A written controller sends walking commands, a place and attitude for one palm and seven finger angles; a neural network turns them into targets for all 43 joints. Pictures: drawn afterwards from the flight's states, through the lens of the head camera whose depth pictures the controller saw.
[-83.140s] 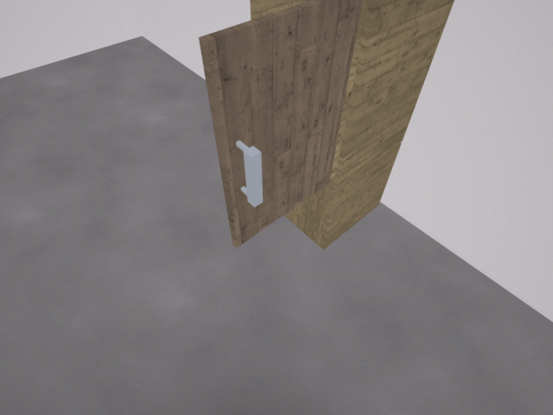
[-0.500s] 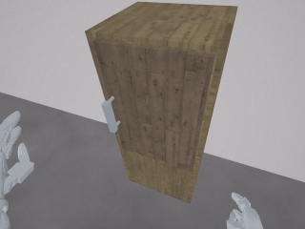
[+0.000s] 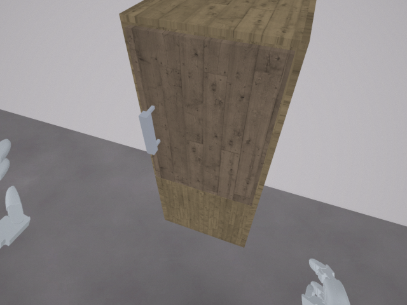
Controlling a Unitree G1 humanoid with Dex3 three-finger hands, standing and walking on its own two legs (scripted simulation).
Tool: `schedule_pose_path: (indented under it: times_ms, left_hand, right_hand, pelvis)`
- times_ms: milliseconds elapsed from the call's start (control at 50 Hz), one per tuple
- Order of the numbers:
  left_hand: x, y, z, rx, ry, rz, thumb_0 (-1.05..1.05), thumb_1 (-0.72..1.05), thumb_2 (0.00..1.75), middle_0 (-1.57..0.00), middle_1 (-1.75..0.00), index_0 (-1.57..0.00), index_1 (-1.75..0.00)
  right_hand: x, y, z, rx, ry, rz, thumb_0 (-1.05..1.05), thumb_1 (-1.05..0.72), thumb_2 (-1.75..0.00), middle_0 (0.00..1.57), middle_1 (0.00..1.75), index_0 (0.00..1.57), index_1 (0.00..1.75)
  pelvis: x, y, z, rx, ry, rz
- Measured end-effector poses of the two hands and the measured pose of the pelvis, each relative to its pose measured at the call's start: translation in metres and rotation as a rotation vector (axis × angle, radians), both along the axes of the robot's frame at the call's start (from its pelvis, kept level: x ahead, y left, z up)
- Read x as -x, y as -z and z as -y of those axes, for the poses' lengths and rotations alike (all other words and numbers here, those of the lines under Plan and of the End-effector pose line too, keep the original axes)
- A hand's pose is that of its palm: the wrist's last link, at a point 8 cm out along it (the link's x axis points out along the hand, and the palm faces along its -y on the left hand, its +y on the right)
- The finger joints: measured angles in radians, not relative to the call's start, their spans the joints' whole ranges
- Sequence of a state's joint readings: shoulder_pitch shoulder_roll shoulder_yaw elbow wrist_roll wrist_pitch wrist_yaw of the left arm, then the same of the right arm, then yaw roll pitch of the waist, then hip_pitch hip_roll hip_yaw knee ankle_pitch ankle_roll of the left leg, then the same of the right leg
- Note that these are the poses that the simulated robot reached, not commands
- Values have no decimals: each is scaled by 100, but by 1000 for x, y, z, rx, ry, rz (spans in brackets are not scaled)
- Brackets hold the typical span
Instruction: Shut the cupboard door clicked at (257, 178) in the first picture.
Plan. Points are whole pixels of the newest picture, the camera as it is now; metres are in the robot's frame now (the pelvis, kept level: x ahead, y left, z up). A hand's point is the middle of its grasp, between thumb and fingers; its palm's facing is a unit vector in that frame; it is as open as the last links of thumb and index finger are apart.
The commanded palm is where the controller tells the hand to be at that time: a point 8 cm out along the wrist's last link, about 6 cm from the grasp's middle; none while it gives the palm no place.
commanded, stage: step back with the hand held close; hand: left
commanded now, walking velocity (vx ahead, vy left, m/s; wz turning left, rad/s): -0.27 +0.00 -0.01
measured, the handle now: (152, 130) +0.63 +0.21 -0.05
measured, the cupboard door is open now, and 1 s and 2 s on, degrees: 0 0 0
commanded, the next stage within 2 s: stop stepping back and stand still in 0.68 s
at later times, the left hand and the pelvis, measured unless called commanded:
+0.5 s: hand out of the picture +0.13 +0.27 +0.17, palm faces +0.45 -0.79 -0.41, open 7.4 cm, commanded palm +0.06 +0.31 +0.18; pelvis -0.07 +0.00 -0.01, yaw +2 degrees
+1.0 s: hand out of the picture -0.01 +0.32 +0.18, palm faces +0.57 -0.75 -0.35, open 7.4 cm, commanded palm -0.08 +0.34 +0.18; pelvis -0.18 +0.02 +0.00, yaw +7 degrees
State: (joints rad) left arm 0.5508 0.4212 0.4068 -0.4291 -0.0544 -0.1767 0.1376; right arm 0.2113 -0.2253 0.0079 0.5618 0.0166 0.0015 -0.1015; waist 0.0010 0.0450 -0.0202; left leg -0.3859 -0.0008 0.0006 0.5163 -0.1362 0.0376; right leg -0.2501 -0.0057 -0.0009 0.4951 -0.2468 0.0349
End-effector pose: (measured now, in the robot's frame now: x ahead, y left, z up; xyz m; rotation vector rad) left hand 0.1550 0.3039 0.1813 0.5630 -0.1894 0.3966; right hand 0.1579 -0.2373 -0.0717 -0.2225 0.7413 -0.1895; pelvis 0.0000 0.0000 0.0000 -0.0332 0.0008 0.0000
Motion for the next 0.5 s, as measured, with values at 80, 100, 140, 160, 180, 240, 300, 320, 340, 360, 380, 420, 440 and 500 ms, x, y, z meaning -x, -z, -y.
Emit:
schedule_pose_path:
  times_ms: [80,100,140,160,180,240,300,320,340,360,380,420,440,500]
  left_hand:
    - [17,2,-3,-6,-20,32,1,89,90,-21,-30,-21,-30]
    - [22,2,-3,-7,-23,41,1,89,90,-21,-30,-21,-30]
    - [30,1,-1,-6,-26,62,1,89,90,-21,-30,-21,-30]
    - [34,0,0,-6,-26,73,1,89,90,-21,-30,-21,-30]
    - [38,-1,1,-6,-25,84,1,89,90,-21,-30,-21,-30]
    - [48,-4,5,-4,-19,118,1,89,90,-21,-30,-21,-30]
    - [56,-6,7,0,-9,144,1,89,90,-21,-30,-21,-30]
    - [58,-6,8,1,-5,149,1,89,90,-21,-30,-21,-30]
    - [59,-6,7,3,-1,154,1,89,90,-21,-30,-21,-30]
    - [61,-6,7,5,3,157,1,89,90,-21,-30,-21,-30]
    - [62,-6,6,6,7,159,1,89,90,-21,-30,-21,-30]
    - [64,-4,4,8,15,158,1,89,90,-21,-30,-21,-30]
    - [65,-4,2,9,20,156,1,89,90,-21,-30,-21,-30]
    - [70,-4,-2,0,36,151,1,89,90,-21,-30,-21,-30]
  right_hand:
    - [12,2,-1,13,-24,5,1,-90,-90,20,30,20,30]
    - [15,2,-1,16,-31,6,1,-90,-90,20,30,20,30]
    - [21,3,0,20,-42,9,1,-90,-90,20,30,20,30]
    - [24,4,0,22,-48,10,1,-90,-90,20,30,20,30]
    - [27,4,0,24,-53,12,1,-90,-90,20,30,20,30]
    - [35,4,2,29,-62,16,1,-90,-90,20,30,20,30]
    - [43,4,3,35,-64,17,1,-90,-90,20,30,20,30]
    - [46,4,4,37,-62,16,1,-90,-90,20,30,20,30]
    - [49,3,4,38,-59,15,1,-90,-90,20,30,20,30]
    - [52,3,5,39,-56,14,1,-90,-90,20,30,20,30]
    - [56,3,5,42,-52,13,1,-90,-90,20,30,20,30]
    - [63,2,5,47,-42,10,1,-90,-90,20,30,20,30]
    - [67,1,5,50,-38,8,1,-90,-90,20,30,20,30]
    - [78,-1,2,58,-28,3,1,-90,-90,20,30,20,30]
  pelvis:
    - [13,3,1,9,-12,5]
    - [16,4,2,11,-14,7]
    - [22,6,3,14,-19,10]
    - [25,6,4,15,-21,12]
    - [28,7,5,16,-22,14]
    - [35,7,7,17,-25,18]
    - [42,7,8,19,-24,20]
    - [45,7,7,19,-24,20]
    - [47,7,7,20,-24,21]
    - [50,8,6,21,-24,21]
    - [52,8,6,22,-23,21]
    - [57,7,3,26,-24,20]
    - [60,7,2,30,-24,20]
    - [70,7,-1,41,-28,20]
